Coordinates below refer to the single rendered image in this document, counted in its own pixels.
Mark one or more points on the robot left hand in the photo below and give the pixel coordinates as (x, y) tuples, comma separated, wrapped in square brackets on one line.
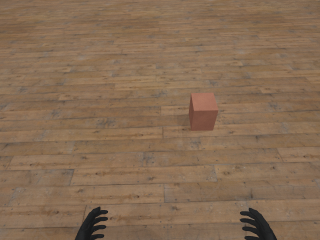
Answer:
[(87, 228)]

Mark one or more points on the carton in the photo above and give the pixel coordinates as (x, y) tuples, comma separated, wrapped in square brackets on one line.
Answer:
[(203, 111)]

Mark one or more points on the robot right hand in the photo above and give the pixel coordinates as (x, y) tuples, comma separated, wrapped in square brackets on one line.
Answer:
[(263, 230)]

